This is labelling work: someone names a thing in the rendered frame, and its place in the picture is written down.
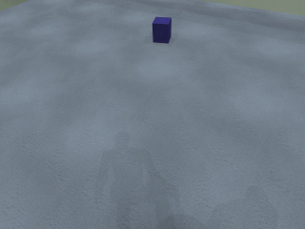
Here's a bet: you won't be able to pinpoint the carton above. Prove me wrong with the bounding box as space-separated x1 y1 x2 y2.
152 16 172 44

